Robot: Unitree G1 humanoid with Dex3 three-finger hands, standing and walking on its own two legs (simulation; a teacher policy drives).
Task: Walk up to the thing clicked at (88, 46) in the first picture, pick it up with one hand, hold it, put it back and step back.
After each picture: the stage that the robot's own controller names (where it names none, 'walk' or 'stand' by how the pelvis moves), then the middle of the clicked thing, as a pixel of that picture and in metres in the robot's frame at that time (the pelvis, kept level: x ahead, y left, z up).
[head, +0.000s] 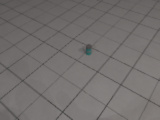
stand; (88, 49) +1.32 -0.03 -0.72
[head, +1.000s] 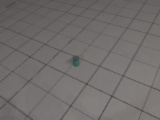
walk; (76, 61) +1.19 +0.20 -0.71
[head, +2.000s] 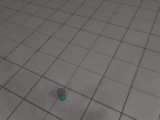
walk; (61, 94) +0.68 +0.27 -0.71
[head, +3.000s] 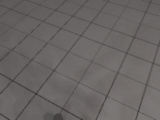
stand; out of the picture +0.41 +0.20 -0.69
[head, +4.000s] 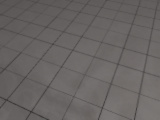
stand; out of the picture +0.38 +0.21 -0.72
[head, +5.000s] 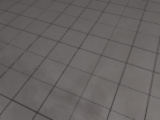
walk; out of the picture +0.32 +0.19 -0.71
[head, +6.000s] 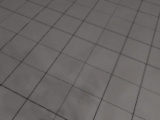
stand; out of the picture +0.34 +0.18 -0.70
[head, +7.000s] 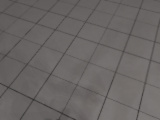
stand; out of the picture +0.36 +0.21 -0.69
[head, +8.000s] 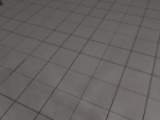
stand; out of the picture +0.39 +0.20 -0.72
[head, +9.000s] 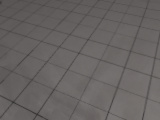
stand; out of the picture +0.36 +0.21 -0.72
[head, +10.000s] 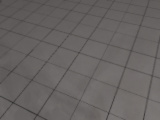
stand; out of the picture +0.35 +0.21 -0.73
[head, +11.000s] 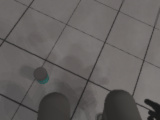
go down; (41, 76) +0.42 +0.20 -0.40
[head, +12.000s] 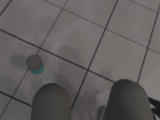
go down; (35, 65) +0.44 +0.21 -0.31
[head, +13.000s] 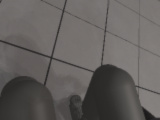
close in; out of the picture +0.43 +0.24 -0.23
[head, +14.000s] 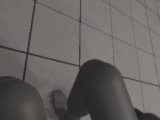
close; out of the picture +0.43 +0.26 -0.23
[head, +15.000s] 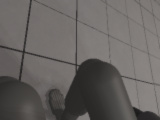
lift; out of the picture +0.43 +0.26 -0.23
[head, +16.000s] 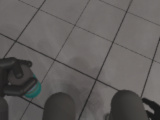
lift; (26, 82) +0.33 +0.21 -0.07
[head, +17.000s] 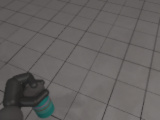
hold; (40, 100) +0.31 +0.17 -0.01
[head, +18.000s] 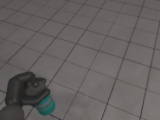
hold; (41, 98) +0.32 +0.17 -0.02
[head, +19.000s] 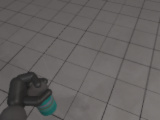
hold; (43, 99) +0.32 +0.16 -0.01
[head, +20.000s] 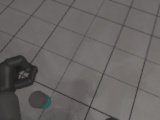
crouch; (40, 100) +0.34 +0.19 -0.21
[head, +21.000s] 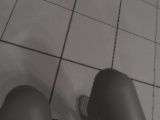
lower; out of the picture +0.53 +0.28 -0.28
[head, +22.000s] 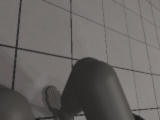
lower; out of the picture +0.50 +0.35 -0.26
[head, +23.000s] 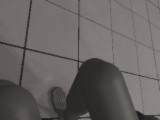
lower; out of the picture +0.50 +0.35 -0.26
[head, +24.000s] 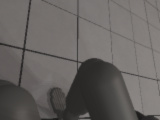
lower; out of the picture +0.49 +0.36 -0.26
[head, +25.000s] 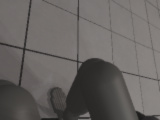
lower; out of the picture +0.49 +0.37 -0.26
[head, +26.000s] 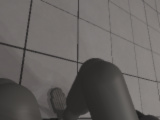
open; out of the picture +0.48 +0.38 -0.26
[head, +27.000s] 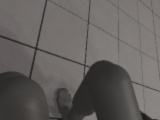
stand; out of the picture +0.46 +0.42 -0.26
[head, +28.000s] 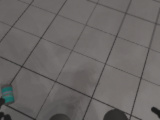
stand; (7, 94) +0.44 +0.48 -0.55
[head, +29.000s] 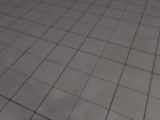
stand; out of the picture +0.36 +0.61 -0.69
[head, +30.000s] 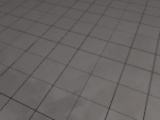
stand; out of the picture +0.32 +0.76 -0.69
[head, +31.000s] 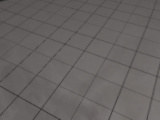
stand; out of the picture +0.30 +0.90 -0.73
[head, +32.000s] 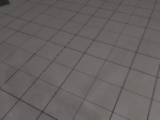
stand; out of the picture +0.24 +1.08 -0.75
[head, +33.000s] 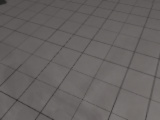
stand; out of the picture +0.17 +1.26 -0.75
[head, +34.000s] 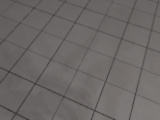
walk; out of the picture +0.13 +1.36 -0.74
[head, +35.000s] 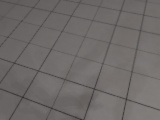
walk; out of the picture +0.16 +1.56 -0.71
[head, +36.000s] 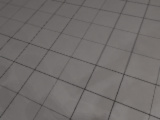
walk; out of the picture +0.49 +1.77 -0.73
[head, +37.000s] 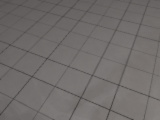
stand; out of the picture +0.50 +1.89 -0.73
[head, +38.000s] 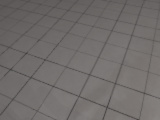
stand; out of the picture +0.47 +2.05 -0.75
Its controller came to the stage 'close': yes
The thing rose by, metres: 0.69
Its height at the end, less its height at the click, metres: -0.02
